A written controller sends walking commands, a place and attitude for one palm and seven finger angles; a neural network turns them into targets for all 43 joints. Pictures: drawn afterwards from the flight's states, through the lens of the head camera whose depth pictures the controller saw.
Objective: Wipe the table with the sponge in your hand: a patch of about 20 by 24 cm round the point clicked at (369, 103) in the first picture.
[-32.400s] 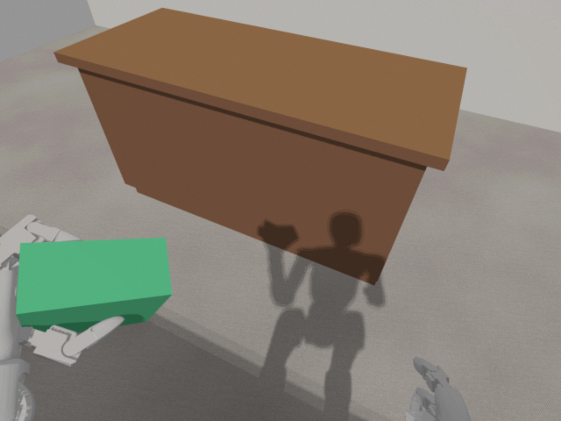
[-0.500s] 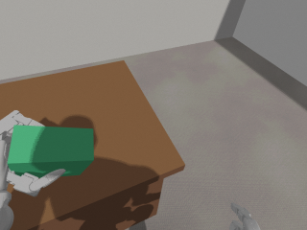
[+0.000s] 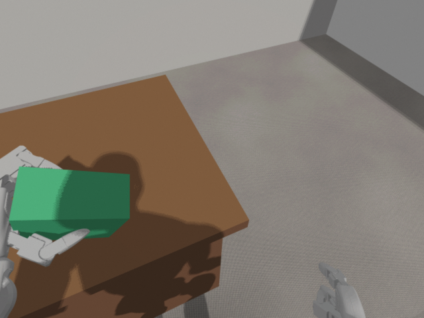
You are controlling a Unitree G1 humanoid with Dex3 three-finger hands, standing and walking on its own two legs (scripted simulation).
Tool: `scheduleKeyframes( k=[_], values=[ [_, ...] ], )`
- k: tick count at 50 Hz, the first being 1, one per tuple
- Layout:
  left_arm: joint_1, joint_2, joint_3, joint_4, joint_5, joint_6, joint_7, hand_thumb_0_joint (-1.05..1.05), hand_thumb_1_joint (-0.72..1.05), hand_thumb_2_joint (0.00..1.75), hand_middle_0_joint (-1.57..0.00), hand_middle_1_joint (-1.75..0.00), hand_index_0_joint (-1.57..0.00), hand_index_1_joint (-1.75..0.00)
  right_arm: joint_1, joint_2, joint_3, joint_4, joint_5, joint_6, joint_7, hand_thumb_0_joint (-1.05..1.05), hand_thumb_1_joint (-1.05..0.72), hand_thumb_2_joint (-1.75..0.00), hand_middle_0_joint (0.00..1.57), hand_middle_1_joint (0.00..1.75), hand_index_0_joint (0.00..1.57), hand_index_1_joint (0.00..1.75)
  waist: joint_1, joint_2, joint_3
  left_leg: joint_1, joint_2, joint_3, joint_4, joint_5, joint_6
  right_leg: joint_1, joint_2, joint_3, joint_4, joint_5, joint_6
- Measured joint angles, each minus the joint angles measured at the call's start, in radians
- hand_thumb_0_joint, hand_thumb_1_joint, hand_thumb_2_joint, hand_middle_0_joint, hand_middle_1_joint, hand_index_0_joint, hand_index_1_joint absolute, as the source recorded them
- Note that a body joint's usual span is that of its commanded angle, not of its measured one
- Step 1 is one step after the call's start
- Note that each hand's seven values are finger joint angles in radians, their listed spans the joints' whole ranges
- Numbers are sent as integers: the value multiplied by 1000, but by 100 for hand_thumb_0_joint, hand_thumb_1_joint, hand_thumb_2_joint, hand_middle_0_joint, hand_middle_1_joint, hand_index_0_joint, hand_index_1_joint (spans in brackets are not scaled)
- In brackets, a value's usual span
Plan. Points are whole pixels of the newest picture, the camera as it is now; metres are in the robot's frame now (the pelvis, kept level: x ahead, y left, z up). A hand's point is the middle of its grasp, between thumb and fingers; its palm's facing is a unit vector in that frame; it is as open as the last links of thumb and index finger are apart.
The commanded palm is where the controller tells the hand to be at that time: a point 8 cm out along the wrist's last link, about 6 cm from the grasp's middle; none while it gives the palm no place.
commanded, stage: shuffle to correct the standing spot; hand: left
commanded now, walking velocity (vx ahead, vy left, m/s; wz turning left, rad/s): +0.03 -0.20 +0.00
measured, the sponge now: (88, 208) +0.24 +0.20 +0.15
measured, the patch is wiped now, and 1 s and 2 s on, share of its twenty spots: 0.00 0.00 0.00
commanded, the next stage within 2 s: come to a stop and stand still in 0.30 s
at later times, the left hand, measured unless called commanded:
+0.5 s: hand (73, 234) +0.19 +0.19 +0.17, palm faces +0.33 -0.83 -0.45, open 10.3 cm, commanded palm +0.15 +0.22 +0.18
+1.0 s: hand (93, 264) +0.16 +0.16 +0.15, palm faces +0.42 -0.79 -0.46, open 10.3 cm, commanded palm +0.10 +0.19 +0.18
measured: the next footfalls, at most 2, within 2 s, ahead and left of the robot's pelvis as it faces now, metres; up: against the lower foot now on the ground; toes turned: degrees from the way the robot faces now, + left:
right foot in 0.66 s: +0.01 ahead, -0.23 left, +0.00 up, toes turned +5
left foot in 0.88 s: -0.01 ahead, +0.00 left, +0.00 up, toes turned +5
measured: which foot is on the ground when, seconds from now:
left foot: down 0.00-0.68, up 0.70-0.86, down 0.88-1.00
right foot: down 0.00-0.50, up 0.52-0.64, down 0.66-1.00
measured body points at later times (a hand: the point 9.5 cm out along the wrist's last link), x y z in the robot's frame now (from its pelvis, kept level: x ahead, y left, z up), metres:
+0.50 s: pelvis -0.02 -0.06 +0.01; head +0.00 -0.06 +0.46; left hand +0.17 +0.23 +0.19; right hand +0.14 -0.29 -0.09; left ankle -0.03 +0.07 -0.73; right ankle +0.01 -0.04 -0.72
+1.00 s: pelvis -0.04 -0.10 +0.00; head -0.01 -0.10 +0.45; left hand +0.13 +0.20 +0.18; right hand +0.13 -0.34 -0.09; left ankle -0.05 +0.00 -0.74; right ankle -0.02 -0.23 -0.73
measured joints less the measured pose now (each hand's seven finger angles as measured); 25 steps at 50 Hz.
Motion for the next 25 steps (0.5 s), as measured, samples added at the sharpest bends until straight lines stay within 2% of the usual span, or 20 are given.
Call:
scheduleKeyframes(
  k=[2, 4, 5, 8, 11, 13, 14, 16, 19, 20, 21, 22, 23, 24, 25],
  values=[
    [17, 4, 1, 4, -7, -1, -2, -1, -52, 104, -71, -134, -72, -133, -17, 1, 0, -7, 9, 5, 5, 1, -90, -90, 20, 30, 21, 30, -9, 8, 0, -15, 0, 6, 31, -3, 23, -4, 3, 4, 5, 3, -37],
    [46, 5, -3, 11, -16, 0, -5, -1, -52, 104, -71, -134, -72, -133, -21, 4, 2, -8, 16, 10, 7, 1, -90, -90, 20, 30, 21, 30, -20, 8, -10, -28, -1, 12, 60, -18, 51, -8, 3, 7, 9, 2, -52],
    [60, 5, -6, 15, -19, 0, -6, -1, -52, 104, -71, -134, -72, -133, -18, 7, 3, -4, 19, 11, 7, 1, -90, -90, 20, 30, 21, 30, -23, 6, -19, -30, -4, 15, 72, -36, 60, -8, 3, 8, 6, 1, -38],
    [95, 6, -9, 18, -22, -3, -3, -1, -52, 104, -71, -134, -72, -133, 3, 15, 12, 15, 23, 12, 1, 1, -90, -90, 20, 30, 20, 30, -24, -9, -44, 9, -3, 33, -6, -41, 76, -3, 13, 9, -17, 1, 63],
    [81, 11, 3, 14, -9, 3, 3, -1, -52, 104, -71, -134, -72, -133, 18, 29, 19, 13, 9, 18, -8, 1, -90, -90, 20, 30, 20, 30, -6, -53, -32, 38, -7, 45, -71, 26, 15, -31, 0, 27, 41, -18, 152],
    [49, 13, -1, 16, 9, 8, -1, -1, -52, 104, -71, -134, -72, -133, 27, 25, 9, -2, -6, 15, -6, 1, -90, -90, 20, 30, 20, 30, -3, -57, -17, 30, -18, 37, -62, 31, -5, -54, -22, 45, 106, -52, 159],
    [33, 12, -5, 18, 16, 10, -5, -1, -52, 104, -71, -134, -72, -133, 29, 21, 2, -6, -9, 13, -3, 1, -90, -90, 20, 30, 20, 30, 0, -48, -9, 23, -19, 30, -46, 25, -11, -51, -23, 40, 108, -67, 149],
    [16, 5, -13, 18, 23, 11, -12, -1, -52, 104, -71, -134, -72, -133, 26, 7, -8, -8, -5, 12, 4, 1, -90, -90, 20, 30, 20, 30, -3, -6, 6, 3, -3, 7, -1, 6, -15, -31, -3, 16, 73, -41, 81],
    [34, 13, -6, -2, 12, 2, -15, -1, -52, 104, -71, -134, -72, -133, 16, 6, -13, 5, 12, 13, 13, 1, -90, -90, 20, 30, 20, 30, -10, 14, 14, -55, -4, -4, 141, -36, 34, -11, 13, -2, 35, -8, -59],
    [47, 13, -2, -4, 5, -5, -15, -1, -52, 104, -71, -134, -72, -133, 12, 12, -12, 17, 17, 13, 14, 1, -90, -90, 20, 30, 20, 30, -10, 5, 10, -70, -16, 1, 201, -83, 41, -5, 12, 2, 23, -2, -80],
    [63, 11, 3, 0, -1, -13, -14, -1, -52, 104, -71, -134, -72, -133, 11, 18, -10, 31, 20, 12, 15, 1, -90, -90, 20, 30, 20, 30, -9, -5, 2, -77, -27, 12, 236, -120, 47, 2, 11, 9, 5, 5, -57],
    [79, 7, 8, 8, -5, -20, -13, -1, -52, 104, -71, -134, -72, -133, 10, 24, -7, 46, 22, 10, 15, 1, -90, -90, 20, 30, 20, 30, -8, -13, -7, -73, -32, 31, 238, -143, 52, 10, 12, 16, -19, 12, 25],
    [92, 5, 15, 18, -7, -25, -11, -1, -53, 104, -71, -134, -72, -133, 10, 32, -4, 61, 24, 6, 15, 1, -90, -90, 20, 30, 20, 30, -10, -21, -13, -49, -35, 62, 191, -156, 57, 24, 14, 23, -48, 21, 146],
    [104, 8, 28, 27, -10, -27, -7, -1, -53, 104, -71, -134, -72, -133, 6, 41, 0, 71, 26, 0, 14, 1, -90, -90, 20, 30, 21, 30, -7, -36, -13, -2, -38, 109, 77, -135, 69, 21, 14, 28, -52, 43, 248],
    [106, 6, 39, 30, -11, -26, 1, -1, -53, 104, -71, -134, -72, -133, 1, 38, 4, 59, 21, -8, 10, 1, -90, -90, 20, 30, 21, 30, -3, -26, -3, 49, -32, 133, -57, -56, 104, -30, 29, 29, 45, 68, 301]
  ],
)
